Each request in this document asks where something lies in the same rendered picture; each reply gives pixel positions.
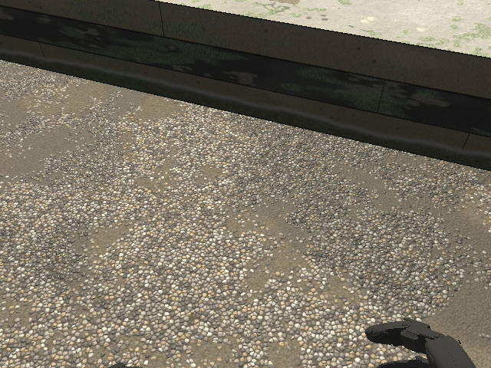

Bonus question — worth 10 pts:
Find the right robot hand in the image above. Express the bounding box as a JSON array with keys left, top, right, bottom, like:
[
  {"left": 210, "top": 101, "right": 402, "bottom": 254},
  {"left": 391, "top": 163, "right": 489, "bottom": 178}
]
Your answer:
[{"left": 365, "top": 317, "right": 476, "bottom": 368}]

